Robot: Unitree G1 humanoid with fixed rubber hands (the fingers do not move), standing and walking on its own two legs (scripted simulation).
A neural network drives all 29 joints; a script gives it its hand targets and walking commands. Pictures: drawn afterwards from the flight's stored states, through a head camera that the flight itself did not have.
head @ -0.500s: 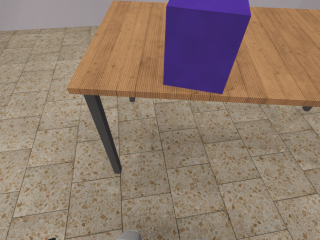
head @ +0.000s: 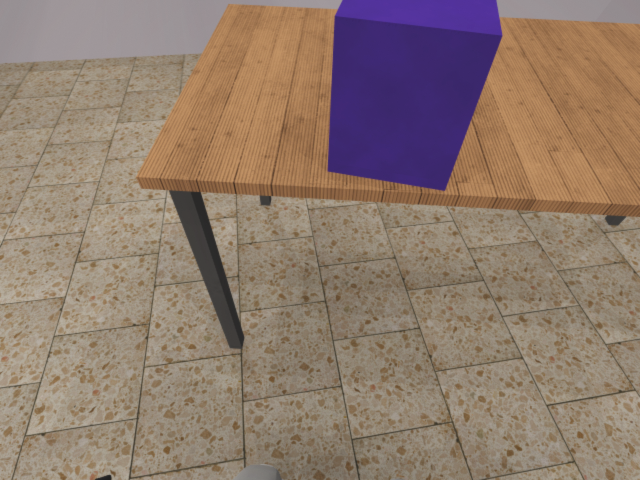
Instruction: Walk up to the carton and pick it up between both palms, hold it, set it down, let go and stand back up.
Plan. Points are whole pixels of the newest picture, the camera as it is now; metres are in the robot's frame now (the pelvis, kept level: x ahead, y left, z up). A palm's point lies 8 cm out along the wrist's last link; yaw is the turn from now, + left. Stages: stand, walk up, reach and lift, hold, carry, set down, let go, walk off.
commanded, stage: walk up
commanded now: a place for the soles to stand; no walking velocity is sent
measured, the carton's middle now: (404, 80) +0.67 -0.10 +0.15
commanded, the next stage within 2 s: none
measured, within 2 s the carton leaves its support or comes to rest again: neither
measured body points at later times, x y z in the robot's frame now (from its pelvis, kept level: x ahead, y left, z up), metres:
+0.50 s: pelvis +0.01 +0.00 +0.00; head +0.03 +0.00 +0.45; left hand +0.09 +0.31 -0.12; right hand +0.07 -0.31 -0.11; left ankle +0.03 +0.16 -0.69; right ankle +0.00 -0.10 -0.70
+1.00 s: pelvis +0.03 +0.00 +0.00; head +0.06 +0.01 +0.45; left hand +0.10 +0.32 -0.13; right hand +0.10 -0.31 -0.11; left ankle +0.06 +0.15 -0.70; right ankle +0.01 -0.09 -0.70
